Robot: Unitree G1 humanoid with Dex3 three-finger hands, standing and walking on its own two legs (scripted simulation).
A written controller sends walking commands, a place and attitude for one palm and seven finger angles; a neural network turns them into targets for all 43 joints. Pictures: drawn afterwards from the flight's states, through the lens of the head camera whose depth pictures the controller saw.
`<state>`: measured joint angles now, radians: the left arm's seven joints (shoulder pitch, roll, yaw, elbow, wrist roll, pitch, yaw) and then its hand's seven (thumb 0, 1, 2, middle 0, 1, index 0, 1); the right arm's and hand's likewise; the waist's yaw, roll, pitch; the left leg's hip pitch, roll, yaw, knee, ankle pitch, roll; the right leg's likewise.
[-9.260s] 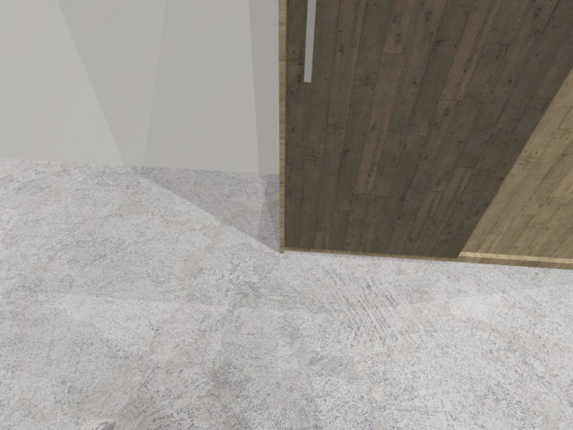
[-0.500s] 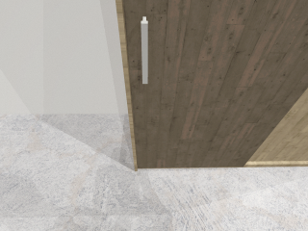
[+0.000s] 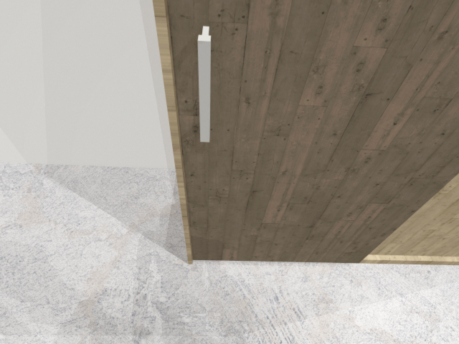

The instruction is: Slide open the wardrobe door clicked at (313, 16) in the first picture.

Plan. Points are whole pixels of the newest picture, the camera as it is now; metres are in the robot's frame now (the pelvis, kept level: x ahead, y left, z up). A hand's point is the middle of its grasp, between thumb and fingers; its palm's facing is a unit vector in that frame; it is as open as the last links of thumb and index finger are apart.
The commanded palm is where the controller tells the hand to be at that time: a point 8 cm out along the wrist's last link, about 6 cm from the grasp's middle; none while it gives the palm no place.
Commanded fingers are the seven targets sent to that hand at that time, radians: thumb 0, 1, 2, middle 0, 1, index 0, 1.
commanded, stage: shuffle to correct the standing spot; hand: left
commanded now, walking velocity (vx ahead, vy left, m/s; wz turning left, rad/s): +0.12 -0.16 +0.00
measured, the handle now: (205, 90) +0.51 +0.08 +0.17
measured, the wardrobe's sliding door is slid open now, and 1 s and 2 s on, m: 0.00 0.00 0.00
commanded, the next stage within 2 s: come to a stop and stand still in 0.08 s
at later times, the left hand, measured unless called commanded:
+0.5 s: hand (171, 335) +0.17 +0.12 -0.18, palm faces +0.11 -0.98 -0.17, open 7.3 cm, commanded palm none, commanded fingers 0.00 0.90 0.90 -0.20 -0.30 -0.20 -0.30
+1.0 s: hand out of the picture +0.09 +0.09 -0.17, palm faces +0.10 -0.98 -0.20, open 7.3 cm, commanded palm none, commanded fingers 0.00 0.90 0.90 -0.20 -0.30 -0.20 -0.30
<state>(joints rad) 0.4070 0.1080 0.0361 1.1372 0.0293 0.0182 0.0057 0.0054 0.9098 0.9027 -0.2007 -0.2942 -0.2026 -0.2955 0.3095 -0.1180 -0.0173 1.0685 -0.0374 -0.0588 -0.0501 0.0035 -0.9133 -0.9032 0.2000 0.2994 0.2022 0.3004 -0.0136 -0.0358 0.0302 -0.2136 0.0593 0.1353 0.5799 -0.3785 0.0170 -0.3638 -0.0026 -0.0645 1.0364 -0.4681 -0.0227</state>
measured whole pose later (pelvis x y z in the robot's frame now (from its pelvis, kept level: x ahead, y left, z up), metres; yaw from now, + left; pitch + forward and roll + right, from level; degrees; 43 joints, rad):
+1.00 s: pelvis +0.09 -0.08 +0.00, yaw +4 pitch -1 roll -1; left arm 0.25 0.15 0.02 1.06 0.02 0.01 0.03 0.01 0.91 0.90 -0.20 -0.29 -0.21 -0.30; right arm 0.18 -0.17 -0.04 1.04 -0.01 0.03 -0.03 0.00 -0.92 -0.90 0.20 0.30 0.20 0.30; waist 0.00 0.02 0.08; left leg -0.22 0.05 0.04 0.53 -0.27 -0.02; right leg -0.20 0.00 -0.10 0.52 -0.30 -0.03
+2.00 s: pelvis +0.07 -0.06 +0.00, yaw +2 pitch -2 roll +0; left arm 0.33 0.16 0.01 1.01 0.02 -0.01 0.05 0.00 0.91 0.90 -0.20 -0.29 -0.20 -0.30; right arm 0.28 -0.17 -0.03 1.00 -0.02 -0.01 -0.03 0.01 -0.92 -0.90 0.20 0.30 0.20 0.30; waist 0.00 0.01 -0.03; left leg -0.23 0.02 0.09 0.58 -0.30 0.03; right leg -0.22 -0.04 -0.05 0.56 -0.29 0.01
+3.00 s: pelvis +0.03 -0.04 +0.01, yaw +2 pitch -1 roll +0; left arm 0.38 0.12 0.01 1.05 0.03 -0.01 0.04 0.00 0.91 0.90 -0.20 -0.29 -0.20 -0.30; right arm 0.31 -0.14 -0.03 1.07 -0.02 0.01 -0.01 0.01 -0.92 -0.90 0.20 0.30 0.20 0.30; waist -0.01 0.01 0.01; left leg -0.29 -0.01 0.10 0.49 -0.19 0.05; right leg -0.27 -0.05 -0.04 0.48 -0.19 0.03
